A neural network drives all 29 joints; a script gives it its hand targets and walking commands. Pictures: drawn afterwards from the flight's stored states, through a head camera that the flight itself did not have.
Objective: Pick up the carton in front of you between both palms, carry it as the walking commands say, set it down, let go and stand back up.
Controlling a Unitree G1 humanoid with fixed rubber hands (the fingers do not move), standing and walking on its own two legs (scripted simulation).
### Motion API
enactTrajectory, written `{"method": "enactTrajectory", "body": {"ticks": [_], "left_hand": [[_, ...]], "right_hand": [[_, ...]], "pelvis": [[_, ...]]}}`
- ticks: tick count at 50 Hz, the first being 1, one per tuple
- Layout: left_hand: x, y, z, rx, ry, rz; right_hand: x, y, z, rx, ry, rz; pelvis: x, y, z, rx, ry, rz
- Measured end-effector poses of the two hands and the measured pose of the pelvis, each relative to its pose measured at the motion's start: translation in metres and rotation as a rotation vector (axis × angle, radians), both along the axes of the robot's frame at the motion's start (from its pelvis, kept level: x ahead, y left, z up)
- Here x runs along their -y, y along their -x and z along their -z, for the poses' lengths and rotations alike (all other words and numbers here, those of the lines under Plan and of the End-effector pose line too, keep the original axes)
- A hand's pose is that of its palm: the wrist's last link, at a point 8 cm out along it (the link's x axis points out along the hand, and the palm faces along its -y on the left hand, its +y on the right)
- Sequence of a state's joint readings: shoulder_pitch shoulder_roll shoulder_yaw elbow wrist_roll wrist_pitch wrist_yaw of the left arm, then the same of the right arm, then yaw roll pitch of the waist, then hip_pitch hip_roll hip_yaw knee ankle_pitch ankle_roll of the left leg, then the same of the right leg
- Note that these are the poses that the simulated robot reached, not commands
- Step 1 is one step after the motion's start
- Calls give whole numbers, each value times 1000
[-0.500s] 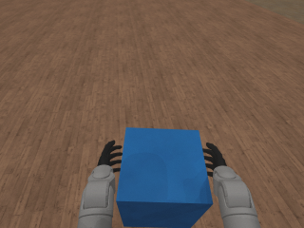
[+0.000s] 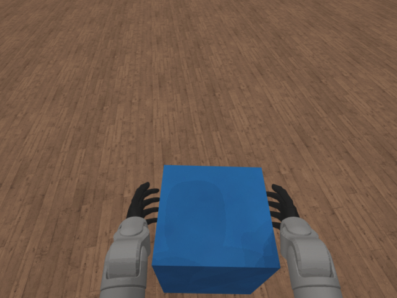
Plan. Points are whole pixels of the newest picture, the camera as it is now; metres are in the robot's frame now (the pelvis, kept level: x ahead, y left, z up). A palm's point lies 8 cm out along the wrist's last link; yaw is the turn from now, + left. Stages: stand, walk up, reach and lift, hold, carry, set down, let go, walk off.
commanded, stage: carry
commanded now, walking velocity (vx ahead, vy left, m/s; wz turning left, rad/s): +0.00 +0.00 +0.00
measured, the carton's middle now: (209, 233) +0.30 +0.01 -0.06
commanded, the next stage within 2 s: hold in 1.98 s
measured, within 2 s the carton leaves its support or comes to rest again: neither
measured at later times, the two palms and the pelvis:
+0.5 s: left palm (132, 190) +0.35 +0.16 +0.05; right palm (274, 191) +0.34 -0.13 +0.05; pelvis +0.06 +0.02 +0.02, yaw -1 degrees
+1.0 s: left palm (134, 195) +0.35 +0.17 +0.04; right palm (273, 202) +0.32 -0.13 +0.03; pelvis +0.05 +0.03 -0.01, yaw -2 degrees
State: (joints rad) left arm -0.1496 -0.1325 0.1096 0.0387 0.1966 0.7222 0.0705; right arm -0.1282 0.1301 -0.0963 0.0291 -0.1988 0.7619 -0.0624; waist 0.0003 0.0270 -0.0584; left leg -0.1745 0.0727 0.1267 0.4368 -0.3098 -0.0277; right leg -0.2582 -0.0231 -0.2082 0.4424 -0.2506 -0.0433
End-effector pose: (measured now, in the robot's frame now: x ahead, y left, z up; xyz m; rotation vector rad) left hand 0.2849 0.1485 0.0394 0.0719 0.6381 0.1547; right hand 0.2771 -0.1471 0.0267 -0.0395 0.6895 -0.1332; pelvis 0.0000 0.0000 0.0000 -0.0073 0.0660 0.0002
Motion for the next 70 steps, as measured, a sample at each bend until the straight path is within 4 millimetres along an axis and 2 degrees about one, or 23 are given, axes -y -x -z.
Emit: {"method": "enactTrajectory", "body": {"ticks": [7,18,26,31,34,38,48,60,70], "left_hand": [[-3,-31,2,-3,14,6],[-11,-54,-10,6,17,17],[-17,-64,-15,4,15,16],[-21,-65,-7,4,12,16],[-27,-66,4,11,14,25],[-27,-63,16,-27,34,37],[-19,-63,6,9,11,52],[-14,-41,-3,9,2,41],[-6,-25,-2,3,12,45]], "right_hand": [[-3,-28,-1,-3,15,4],[-11,-51,-17,6,27,10],[-17,-59,-19,3,22,12],[-22,-62,-12,3,26,7],[-27,-62,-4,9,42,5],[-27,-57,6,-29,50,11],[-20,-49,2,6,19,46],[-14,-33,-5,8,17,24],[-6,-15,-5,1,24,25]], "pelvis": [[-5,-27,0,-14,0,2],[-14,-51,-11,-16,8,11],[-22,-60,-15,-6,6,9],[-26,-60,-9,1,1,15],[-32,-62,2,22,-1,27],[-36,-66,5,21,-12,43],[-34,-54,7,20,-11,39],[-24,-35,5,36,-12,32],[-16,-18,4,40,-12,31]]}}
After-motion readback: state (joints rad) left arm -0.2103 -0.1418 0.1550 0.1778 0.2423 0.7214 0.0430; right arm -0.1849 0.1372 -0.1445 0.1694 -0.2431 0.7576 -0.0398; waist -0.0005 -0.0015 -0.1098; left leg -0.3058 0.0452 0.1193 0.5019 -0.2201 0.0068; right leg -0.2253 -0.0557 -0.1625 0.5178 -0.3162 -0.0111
